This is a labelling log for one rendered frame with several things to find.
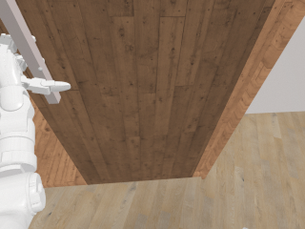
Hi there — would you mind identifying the handle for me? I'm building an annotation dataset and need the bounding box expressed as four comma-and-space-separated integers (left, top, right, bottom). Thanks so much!
0, 0, 61, 104

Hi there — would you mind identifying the robot left forearm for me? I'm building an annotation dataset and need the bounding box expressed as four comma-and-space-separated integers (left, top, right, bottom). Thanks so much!
0, 85, 37, 178

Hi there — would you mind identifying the robot left upper arm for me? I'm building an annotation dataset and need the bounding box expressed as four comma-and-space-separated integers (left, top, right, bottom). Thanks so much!
0, 172, 46, 229

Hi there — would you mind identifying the robot left hand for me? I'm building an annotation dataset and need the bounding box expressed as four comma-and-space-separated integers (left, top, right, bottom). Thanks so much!
0, 33, 71, 95

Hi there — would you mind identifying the wardrobe door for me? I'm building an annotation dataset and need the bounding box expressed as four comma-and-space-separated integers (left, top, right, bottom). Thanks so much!
0, 0, 275, 185
195, 0, 294, 172

